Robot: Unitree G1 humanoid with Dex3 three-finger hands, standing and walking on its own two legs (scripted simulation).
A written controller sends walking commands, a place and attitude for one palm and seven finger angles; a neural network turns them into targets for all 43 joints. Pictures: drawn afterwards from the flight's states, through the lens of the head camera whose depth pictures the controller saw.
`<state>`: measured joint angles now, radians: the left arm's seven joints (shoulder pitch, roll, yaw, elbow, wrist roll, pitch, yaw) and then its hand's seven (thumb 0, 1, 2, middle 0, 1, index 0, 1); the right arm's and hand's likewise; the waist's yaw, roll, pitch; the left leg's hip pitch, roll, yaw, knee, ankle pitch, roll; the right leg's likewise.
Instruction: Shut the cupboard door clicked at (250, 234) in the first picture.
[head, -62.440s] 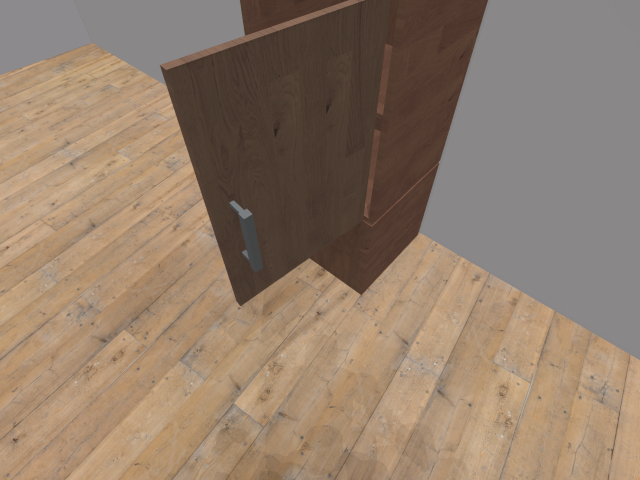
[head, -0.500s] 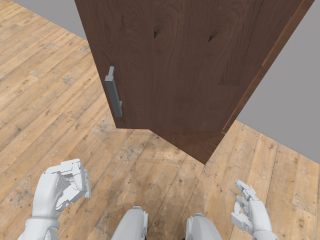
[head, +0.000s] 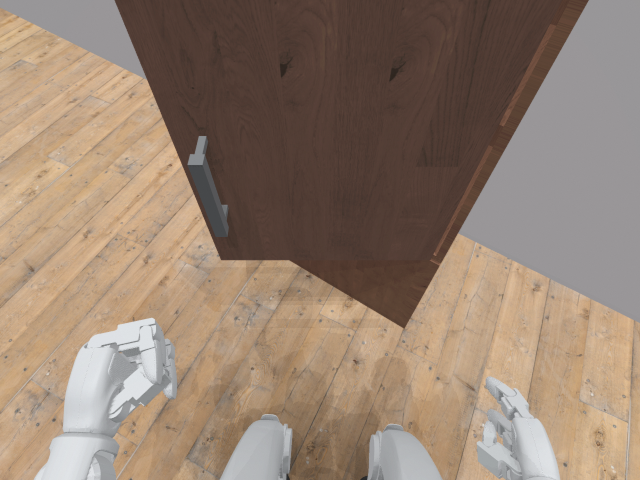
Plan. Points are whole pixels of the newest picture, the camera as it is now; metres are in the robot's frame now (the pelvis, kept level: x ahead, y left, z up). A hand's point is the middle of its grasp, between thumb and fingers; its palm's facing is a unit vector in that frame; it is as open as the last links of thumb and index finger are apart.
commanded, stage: raise the hand and make a fist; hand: left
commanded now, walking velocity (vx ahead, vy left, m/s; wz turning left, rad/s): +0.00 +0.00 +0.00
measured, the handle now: (212, 190) +0.49 +0.19 +0.02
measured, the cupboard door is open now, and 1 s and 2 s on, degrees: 34 34 32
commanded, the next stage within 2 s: bring the fist close to the handle in 0.02 s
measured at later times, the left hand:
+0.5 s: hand (193, 325) +0.28 +0.17 +0.04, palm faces +0.01 -1.00 -0.03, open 3.1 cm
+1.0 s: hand (226, 266) +0.37 +0.15 +0.03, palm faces +0.02 -1.00 -0.04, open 3.1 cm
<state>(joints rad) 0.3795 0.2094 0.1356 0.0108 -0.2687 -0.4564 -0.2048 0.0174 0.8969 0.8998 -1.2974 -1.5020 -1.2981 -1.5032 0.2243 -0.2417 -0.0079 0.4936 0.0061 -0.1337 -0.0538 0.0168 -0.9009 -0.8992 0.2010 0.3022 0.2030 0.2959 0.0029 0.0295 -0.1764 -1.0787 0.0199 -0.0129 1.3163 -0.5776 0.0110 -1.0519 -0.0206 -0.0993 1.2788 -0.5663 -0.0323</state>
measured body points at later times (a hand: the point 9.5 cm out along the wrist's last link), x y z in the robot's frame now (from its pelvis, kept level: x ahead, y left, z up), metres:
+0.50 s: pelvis +0.00 +0.00 +0.00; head +0.09 +0.00 +0.44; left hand +0.28 +0.22 +0.04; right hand +0.18 -0.24 -0.09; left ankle +0.03 +0.11 -0.62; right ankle +0.03 -0.11 -0.62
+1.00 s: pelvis +0.00 +0.00 +0.00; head +0.11 +0.00 +0.44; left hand +0.36 +0.20 +0.03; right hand +0.14 -0.25 -0.12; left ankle +0.03 +0.11 -0.62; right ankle +0.03 -0.11 -0.62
